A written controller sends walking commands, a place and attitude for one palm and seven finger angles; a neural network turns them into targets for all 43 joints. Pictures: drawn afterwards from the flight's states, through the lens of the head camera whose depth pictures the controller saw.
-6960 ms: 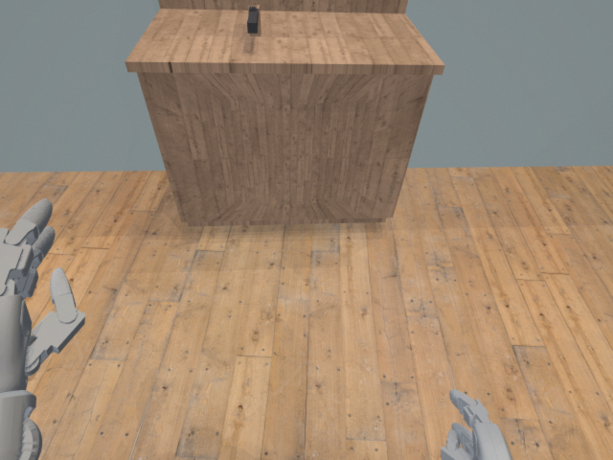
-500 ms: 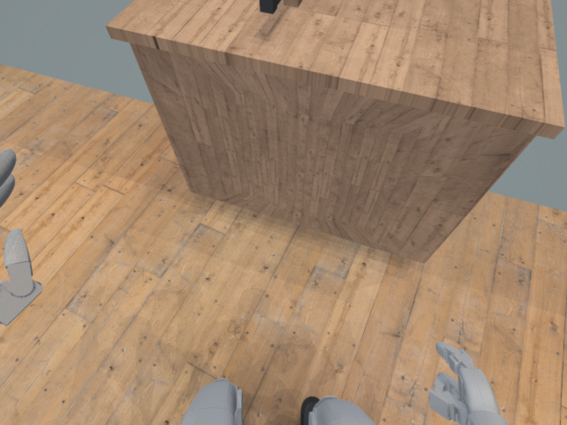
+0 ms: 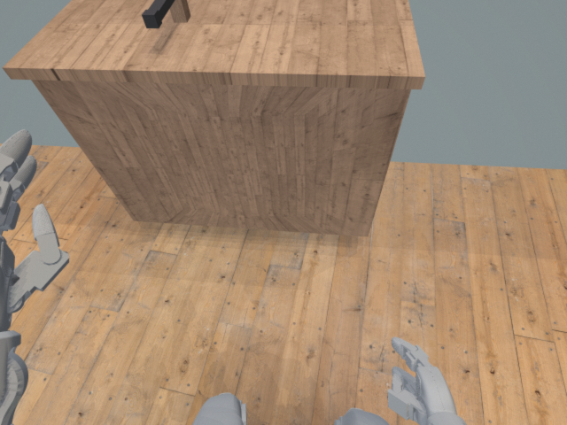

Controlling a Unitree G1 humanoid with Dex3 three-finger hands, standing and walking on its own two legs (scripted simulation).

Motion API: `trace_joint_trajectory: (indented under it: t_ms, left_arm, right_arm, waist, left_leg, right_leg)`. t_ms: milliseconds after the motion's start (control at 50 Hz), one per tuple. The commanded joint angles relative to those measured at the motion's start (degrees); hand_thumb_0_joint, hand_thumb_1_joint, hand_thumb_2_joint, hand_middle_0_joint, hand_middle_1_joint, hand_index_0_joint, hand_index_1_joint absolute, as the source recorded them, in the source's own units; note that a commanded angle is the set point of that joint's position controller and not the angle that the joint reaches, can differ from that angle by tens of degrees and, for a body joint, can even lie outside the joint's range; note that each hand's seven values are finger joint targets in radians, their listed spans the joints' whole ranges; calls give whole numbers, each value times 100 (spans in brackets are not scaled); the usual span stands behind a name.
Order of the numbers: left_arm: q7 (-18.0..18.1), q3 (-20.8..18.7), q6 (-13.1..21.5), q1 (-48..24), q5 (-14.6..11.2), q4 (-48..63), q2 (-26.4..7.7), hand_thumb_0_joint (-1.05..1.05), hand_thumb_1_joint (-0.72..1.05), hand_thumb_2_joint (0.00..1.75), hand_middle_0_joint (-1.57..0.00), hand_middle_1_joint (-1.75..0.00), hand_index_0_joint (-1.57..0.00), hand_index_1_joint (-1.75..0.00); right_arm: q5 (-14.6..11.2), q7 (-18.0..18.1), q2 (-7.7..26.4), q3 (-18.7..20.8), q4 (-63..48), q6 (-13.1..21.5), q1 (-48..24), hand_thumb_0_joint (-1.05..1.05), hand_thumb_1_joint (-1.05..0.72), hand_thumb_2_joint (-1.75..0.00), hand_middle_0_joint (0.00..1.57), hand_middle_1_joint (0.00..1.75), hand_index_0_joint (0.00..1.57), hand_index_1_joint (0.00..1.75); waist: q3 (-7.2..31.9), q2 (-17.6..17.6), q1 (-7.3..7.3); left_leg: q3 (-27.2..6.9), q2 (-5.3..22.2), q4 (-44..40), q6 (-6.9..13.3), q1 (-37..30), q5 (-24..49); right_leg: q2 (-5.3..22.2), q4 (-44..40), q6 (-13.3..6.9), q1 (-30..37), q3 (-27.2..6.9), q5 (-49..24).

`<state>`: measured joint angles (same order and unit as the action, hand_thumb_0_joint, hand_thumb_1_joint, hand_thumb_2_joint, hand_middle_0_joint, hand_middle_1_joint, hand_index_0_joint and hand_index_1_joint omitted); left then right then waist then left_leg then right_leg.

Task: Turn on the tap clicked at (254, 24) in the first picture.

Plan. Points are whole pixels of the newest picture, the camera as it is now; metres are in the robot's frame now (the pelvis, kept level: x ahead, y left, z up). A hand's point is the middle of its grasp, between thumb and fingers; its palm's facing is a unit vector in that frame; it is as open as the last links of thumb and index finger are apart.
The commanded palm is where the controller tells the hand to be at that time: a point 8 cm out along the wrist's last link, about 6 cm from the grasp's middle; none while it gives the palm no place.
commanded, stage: turn to face it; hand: left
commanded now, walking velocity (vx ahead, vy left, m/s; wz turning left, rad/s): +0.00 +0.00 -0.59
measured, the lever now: (152, 19) +0.85 +0.36 +0.12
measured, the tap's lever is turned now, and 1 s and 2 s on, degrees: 0 0 0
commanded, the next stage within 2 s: take the last steps up to it in 0.52 s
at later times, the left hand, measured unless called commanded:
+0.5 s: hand (105, 282) +0.21 +0.17 +0.19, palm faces +0.22 -0.88 -0.41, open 7.4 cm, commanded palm +0.18 +0.21 +0.20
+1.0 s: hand (144, 338) +0.17 +0.12 +0.20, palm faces +0.13 -0.88 -0.46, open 7.4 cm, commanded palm +0.13 +0.18 +0.20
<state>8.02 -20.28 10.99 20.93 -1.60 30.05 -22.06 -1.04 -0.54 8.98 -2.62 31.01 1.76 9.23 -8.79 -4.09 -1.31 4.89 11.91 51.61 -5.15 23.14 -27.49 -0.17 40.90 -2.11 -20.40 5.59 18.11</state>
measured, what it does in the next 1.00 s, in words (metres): walks backwards, turning right: left foot, then right foot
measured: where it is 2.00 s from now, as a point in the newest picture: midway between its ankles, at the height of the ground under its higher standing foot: outside the picture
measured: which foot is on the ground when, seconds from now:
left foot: up 0.00-0.32, down 0.34-0.62, up 0.64-0.96, down 0.98-1.00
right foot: down 0.00-0.36, up 0.38-0.58, down 0.60-1.00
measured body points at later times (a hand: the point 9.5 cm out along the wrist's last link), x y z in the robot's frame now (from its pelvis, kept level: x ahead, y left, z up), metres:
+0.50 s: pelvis -0.05 -0.02 +0.02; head -0.04 -0.01 +0.47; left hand +0.19 +0.22 +0.22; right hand +0.07 -0.28 -0.06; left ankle -0.01 +0.12 -0.71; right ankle -0.05 -0.11 -0.67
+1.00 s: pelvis -0.10 -0.04 +0.02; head -0.09 -0.04 +0.47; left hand +0.15 +0.17 +0.22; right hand -0.07 -0.35 -0.07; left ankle -0.07 +0.08 -0.71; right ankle -0.08 -0.14 -0.71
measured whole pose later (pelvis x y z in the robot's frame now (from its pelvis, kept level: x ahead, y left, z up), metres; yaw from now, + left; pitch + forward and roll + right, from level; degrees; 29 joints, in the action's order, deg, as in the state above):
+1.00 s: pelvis -0.10 -0.04 +0.02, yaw -18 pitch +0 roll +2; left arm 9.6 -21.9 13.7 31.6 -1.1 30.7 -22.2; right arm -0.2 4.0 16.2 3.4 36.3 1.9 15.5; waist -1.5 1.7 1.5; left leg 6.3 1.7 27.7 0.9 12.3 -16.8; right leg 1.7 32.6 -2.3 -19.9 4.8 14.4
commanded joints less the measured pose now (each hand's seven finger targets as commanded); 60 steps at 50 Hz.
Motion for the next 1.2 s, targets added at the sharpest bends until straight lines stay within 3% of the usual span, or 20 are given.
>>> trace_joint_trajectory:
  t_ms: [0, 60, 200, 280, 300, 340, 380, 440, 540, 580, 620, 660, 740, 840, 920, 960, 1000, 1140, 1160, 1180]
  left_arm:
    - [127, -1301, 291, 710, -222, 1137, -1310, 0, 90, 90, -20, -30, -20, -30]
    - [161, -1404, 422, 1121, -261, 1403, -1204, 0, 90, 90, -20, -30, -20, -30]
    - [213, -1225, 377, 1148, -199, 1515, -1135, 0, 90, 90, -20, -30, -20, -30]
    - [187, -1047, 324, 927, -136, 1419, -1069, 0, 90, 90, -20, -30, -20, -30]
    - [172, -1014, 351, 815, -127, 1424, -1077, 0, 90, 90, -20, -30, -20, -30]
    - [125, -953, 407, 639, -49, 1474, -998, 0, 90, 90, -20, -30, -20, -30]
    - [127, -936, 408, 453, 52, 1248, -1044, 0, 90, 90, -20, -30, -20, -30]
    - [66, -386, 384, -111, 84, 1396, -655, 0, 90, 90, -20, -30, -20, -30]
    - [120, -322, 274, -334, 92, 1051, -672, 0, 90, 90, -20, -30, -20, -30]
    - [107, -502, 307, -448, 114, 949, -850, 0, 90, 90, -20, -30, -20, -30]
    - [173, -976, 320, -62, 85, 692, -1271, 0, 90, 90, -20, -30, -20, -30]
    - [149, -1005, 277, 256, -48, 964, -1244, 0, 90, 90, -20, -30, -20, -30]
    - [196, -1208, 422, 1184, -59, 1158, -1133, 0, 90, 90, -20, -30, -20, -30]
    - [281, -1062, 498, 1118, -4, 1224, -1031, 0, 90, 90, -20, -30, -20, -30]
    - [265, -745, 523, 838, 25, 1000, -815, 0, 90, 90, -20, -30, -20, -30]
    - [252, -630, 632, 491, 66, 1082, -720, 0, 90, 90, -20, -30, -20, -30]
    - [242, -644, 647, 199, 197, 870, -878, 0, 90, 90, -20, -30, -20, -30]
    - [158, -315, 568, -184, 208, 710, -636, 0, 90, 90, -20, -30, -20, -30]
    - [154, -362, 545, -181, 239, 547, -716, 0, 90, 90, -20, -30, -20, -30]
    - [162, -510, 526, -238, 249, 429, -924, 0, 90, 90, -20, -30, -20, -30]
  right_arm:
    - [2, 90, 658, 406, -892, 17, -430, 0, -90, -90, 20, 30, 20, 30]
    - [20, 98, 638, 375, -802, -206, -573, 0, -90, -90, 20, 30, 20, 30]
    - [20, 182, 898, 534, -819, -171, -393, 0, -90, -90, 20, 30, 20, 30]
    - [-14, 205, 966, 552, -784, -180, -187, 0, -90, -90, 20, 30, 20, 30]
    - [11, 243, 1016, 565, -787, -169, -132, 0, -90, -90, 20, 30, 20, 30]
    - [25, 315, 1155, 596, -878, -114, -267, 0, -90, -90, 20, 30, 20, 30]
    - [55, 318, 894, 527, -795, 33, -333, 0, -90, -90, 20, 30, 20, 30]
    - [-13, 242, 1013, 591, -706, 209, -175, 0, -90, -90, 20, 30, 20, 30]
    - [-24, 194, 1061, 551, -666, 430, -50, 0, -90, -90, 20, 30, 20, 30]
    - [-33, 177, 968, 545, -636, 451, -24, 0, -90, -90, 20, 30, 20, 30]
    - [16, 208, 776, 478, -696, 407, -255, 0, -90, -90, 20, 30, 20, 30]
    - [-22, 247, 847, 547, -624, 282, -390, 0, -90, -90, 20, 30, 20, 30]
    - [44, 256, 664, 359, -538, 33, -538, 0, -90, -90, 20, 30, 20, 30]
    - [78, 352, 810, 512, -454, 211, -306, 0, -90, -90, 20, 30, 20, 30]
    - [79, 436, 904, 608, -393, 352, -37, 0, -90, -90, 20, 30, 20, 30]
    - [123, 479, 1099, 644, -435, 404, 3, 0, -90, -90, 20, 30, 20, 30]
    - [82, 482, 985, 624, -291, 515, -84, 0, -90, -90, 20, 30, 20, 30]
    - [55, 429, 986, 594, -172, 632, -143, 0, -90, -90, 20, 30, 20, 30]
    - [61, 416, 931, 593, -142, 602, -133, 0, -90, -90, 20, 30, 20, 30]
    - [58, 383, 820, 609, -184, 541, -159, 0, -90, -90, 20, 30, 20, 30]
  waist:
    - [1590, 1384, -31]
    - [2002, 883, 10]
    - [1937, 1033, -68]
    - [1842, 780, 67]
    - [1706, 486, 105]
    - [1308, -1052, 17]
    - [1014, -1325, 7]
    - [774, -1042, 32]
    - [936, -851, 96]
    - [1147, -79, 117]
    - [1423, 1735, 37]
    - [1504, 1486, 41]
    - [1761, 980, 126]
    - [1676, 1092, 64]
    - [1577, 536, 192]
    - [1191, -983, 208]
    - [780, -1234, 241]
    - [731, -558, 74]
    - [787, 131, 67]
    - [833, 1624, 69]
  left_leg:
    - [-714, -491, 2128, -10, 1307, 18]
    - [-508, -585, 1272, -47, 1065, 255]
    - [-317, -897, -773, 153, -50, 110]
    - [-270, -863, -2379, 324, -1358, 738]
    - [-386, -650, -2782, 467, -1700, 734]
    - [-1736, 878, -3459, 1151, -1848, 1479]
    - [-1638, 1357, -3729, 1520, -515, 1523]
    - [-368, 858, -3149, 1149, -672, 2536]
    - [-166, 601, -2334, 753, -664, 2553]
    - [133, 209, -1345, 494, -440, 1692]
    - [73, -831, 558, 217, 730, -616]
    - [-585, -660, 1367, 285, 749, -165]
    - [-333, -678, 291, 336, 565, 422]
    - [-9, -845, -1278, 530, -140, 192]
    - [182, -1002, -2900, 688, -1446, 584]
    - [-1401, 84, -3724, 1276, -1786, -175]
    - [-2332, 868, -4127, 1825, -1115, -421]
    - [-596, -83, -2653, 1152, -9, 233]
    - [-305, -346, -1756, 997, 425, 173]
    - [143, -920, -162, 726, 1360, -81]
  right_leg:
    - [1697, -1842, -840, 1588, -2878, -2660]
    - [1383, -1671, -762, 1895, -2120, -3161]
    - [1340, -2025, -837, 1269, -2659, -2020]
    - [1067, -1982, -425, 363, -2590, -825]
    - [804, -1764, -231, -94, -2390, -379]
    - [-146, -54, 236, -1085, -1326, 684]
    - [-56, 2274, 389, -813, -828, 871]
    - [143, 1445, 467, -740, -433, 801]
    - [-65, -836, 508, 591, 238, 104]
    - [404, -1655, 286, 1120, -249, -930]
    - [1976, -2050, -645, 1428, -2472, -3239]
    - [2072, -2489, -714, 1182, -2773, -1221]
    - [1664, -2423, -717, 1232, -1681, -530]
    - [1809, -2688, -756, 1068, -1944, 616]
    - [1308, -2121, -317, 534, -1474, 1133]
    - [345, -509, 121, -508, -545, 1205]
    - [235, 1442, 252, -1033, -135, 1142]
    - [276, -1258, 296, 1168, 344, 318]
    - [677, -1734, 93, 1579, -324, 412]
    - [1856, -2429, -462, 1959, -2420, 923]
